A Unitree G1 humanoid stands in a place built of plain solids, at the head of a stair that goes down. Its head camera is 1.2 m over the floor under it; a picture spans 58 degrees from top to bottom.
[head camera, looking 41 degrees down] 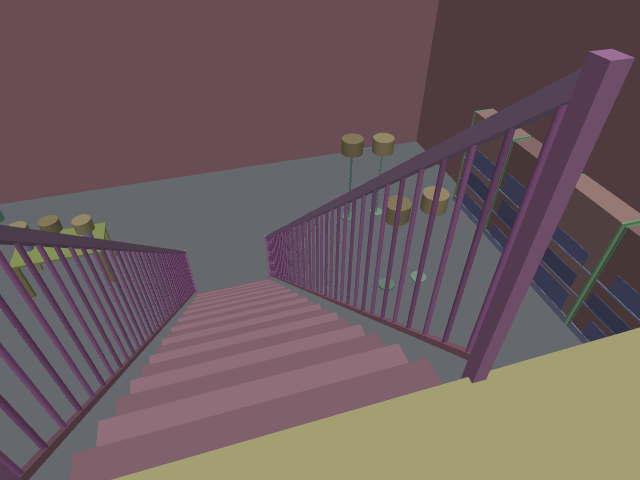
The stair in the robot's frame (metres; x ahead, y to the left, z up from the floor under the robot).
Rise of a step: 0.18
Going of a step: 0.20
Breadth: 1.22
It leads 17 degrees to the left of straight ahead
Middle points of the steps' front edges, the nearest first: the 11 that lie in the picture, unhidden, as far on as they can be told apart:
0.56 0.13 0.00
0.76 0.18 -0.18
0.95 0.24 -0.37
1.14 0.30 -0.55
1.34 0.36 -0.73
1.53 0.42 -0.91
1.73 0.47 -1.10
1.92 0.53 -1.28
2.12 0.59 -1.46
2.31 0.65 -1.65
2.51 0.71 -1.83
